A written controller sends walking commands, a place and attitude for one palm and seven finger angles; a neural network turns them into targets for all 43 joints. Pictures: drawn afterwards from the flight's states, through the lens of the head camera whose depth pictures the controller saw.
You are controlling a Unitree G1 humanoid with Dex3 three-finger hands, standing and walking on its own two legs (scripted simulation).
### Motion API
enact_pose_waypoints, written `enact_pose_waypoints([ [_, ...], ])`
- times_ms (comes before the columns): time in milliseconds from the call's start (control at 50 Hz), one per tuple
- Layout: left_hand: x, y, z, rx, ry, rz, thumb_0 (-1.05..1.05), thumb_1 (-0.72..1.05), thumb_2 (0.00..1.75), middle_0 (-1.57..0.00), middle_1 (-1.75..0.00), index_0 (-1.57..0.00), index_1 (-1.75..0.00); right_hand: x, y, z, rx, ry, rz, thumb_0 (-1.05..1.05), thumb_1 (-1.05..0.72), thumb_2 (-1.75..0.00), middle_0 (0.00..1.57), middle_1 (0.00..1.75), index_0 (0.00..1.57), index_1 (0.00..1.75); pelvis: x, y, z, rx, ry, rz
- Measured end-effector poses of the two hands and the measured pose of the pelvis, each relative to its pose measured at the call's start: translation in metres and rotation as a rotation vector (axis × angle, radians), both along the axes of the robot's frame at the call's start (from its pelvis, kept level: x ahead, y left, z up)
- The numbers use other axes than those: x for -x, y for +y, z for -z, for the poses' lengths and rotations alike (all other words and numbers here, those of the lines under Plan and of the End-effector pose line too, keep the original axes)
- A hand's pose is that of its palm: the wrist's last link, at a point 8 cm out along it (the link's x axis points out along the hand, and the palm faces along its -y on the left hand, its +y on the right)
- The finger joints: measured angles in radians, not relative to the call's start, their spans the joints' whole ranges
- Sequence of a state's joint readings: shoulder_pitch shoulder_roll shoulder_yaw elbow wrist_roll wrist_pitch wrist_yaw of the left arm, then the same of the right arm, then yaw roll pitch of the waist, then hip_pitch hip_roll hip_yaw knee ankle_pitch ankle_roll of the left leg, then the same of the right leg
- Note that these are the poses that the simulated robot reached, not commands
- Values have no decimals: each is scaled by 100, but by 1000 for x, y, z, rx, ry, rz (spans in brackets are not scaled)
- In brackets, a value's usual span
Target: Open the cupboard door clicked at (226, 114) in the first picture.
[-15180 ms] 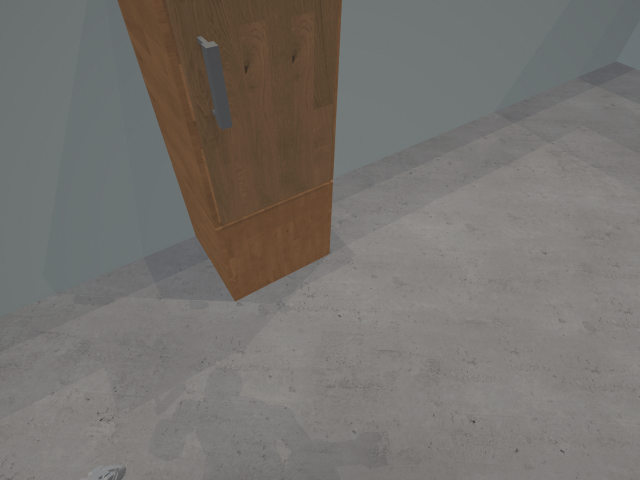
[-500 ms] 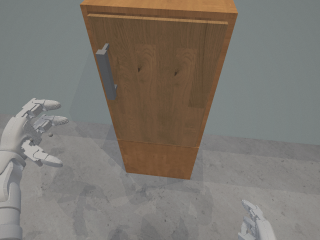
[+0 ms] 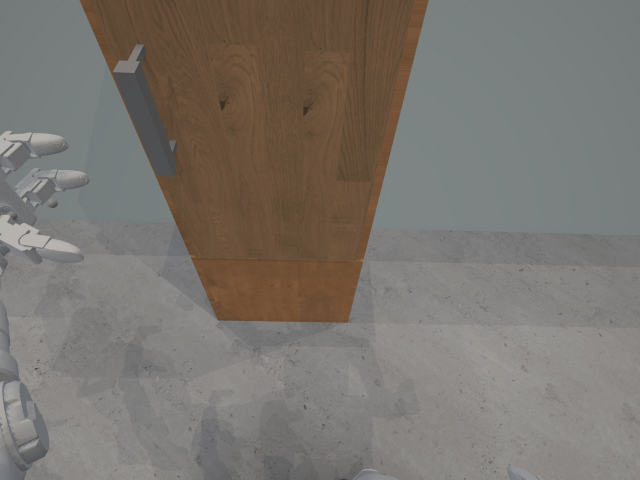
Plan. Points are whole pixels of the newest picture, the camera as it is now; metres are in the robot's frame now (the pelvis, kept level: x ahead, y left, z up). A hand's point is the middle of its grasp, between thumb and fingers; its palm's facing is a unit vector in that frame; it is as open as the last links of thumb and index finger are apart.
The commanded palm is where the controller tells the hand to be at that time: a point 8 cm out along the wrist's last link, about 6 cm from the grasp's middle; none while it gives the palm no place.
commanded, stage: move the hooked fingers beside the handle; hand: left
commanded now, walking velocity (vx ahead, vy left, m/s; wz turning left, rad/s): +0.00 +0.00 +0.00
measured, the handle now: (153, 115) +0.58 +0.25 +0.11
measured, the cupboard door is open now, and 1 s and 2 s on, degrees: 0 0 0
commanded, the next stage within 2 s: slide the fingers in behind the handle in 1.76 s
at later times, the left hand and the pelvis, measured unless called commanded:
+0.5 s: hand (63, 163) +0.46 +0.33 +0.12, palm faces +0.01 -1.00 +0.02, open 14.0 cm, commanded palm +0.45 +0.37 +0.11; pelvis +0.01 +0.03 -0.01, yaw +0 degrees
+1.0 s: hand (80, 125) +0.54 +0.33 +0.12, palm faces +0.01 -1.00 +0.02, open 14.0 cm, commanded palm +0.52 +0.37 +0.11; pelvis +0.03 +0.04 -0.01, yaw -1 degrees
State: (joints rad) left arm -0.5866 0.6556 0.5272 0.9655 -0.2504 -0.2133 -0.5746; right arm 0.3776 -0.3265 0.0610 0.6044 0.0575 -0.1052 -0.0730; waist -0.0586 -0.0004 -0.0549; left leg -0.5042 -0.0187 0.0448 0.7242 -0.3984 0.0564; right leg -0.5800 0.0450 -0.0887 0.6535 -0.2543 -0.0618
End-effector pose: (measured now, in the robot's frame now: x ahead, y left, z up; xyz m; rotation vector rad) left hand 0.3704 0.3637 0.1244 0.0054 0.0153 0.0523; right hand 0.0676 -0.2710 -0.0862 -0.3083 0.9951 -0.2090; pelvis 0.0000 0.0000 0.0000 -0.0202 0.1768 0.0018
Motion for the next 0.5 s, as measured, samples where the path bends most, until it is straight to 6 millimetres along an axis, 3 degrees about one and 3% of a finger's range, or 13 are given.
enact_pose_waypoints([
  [160, -23, 8, 0, 11, -8, 15, -1, -50, 30, -30, -120, -30, -120, 17, 6, 1, 14, 71, 38, 1, -91, -90, 20, 30, 21, 30, -3, 8, 1, 8, 30, 5],
  [500, -72, 19, 8, 23, 17, 43, -1, -50, 30, -30, -120, -30, -120, 19, 33, 3, 28, 174, 51, 1, -90, -90, 20, 30, 21, 30, -13, 32, 5, 33, 88, -8],
])
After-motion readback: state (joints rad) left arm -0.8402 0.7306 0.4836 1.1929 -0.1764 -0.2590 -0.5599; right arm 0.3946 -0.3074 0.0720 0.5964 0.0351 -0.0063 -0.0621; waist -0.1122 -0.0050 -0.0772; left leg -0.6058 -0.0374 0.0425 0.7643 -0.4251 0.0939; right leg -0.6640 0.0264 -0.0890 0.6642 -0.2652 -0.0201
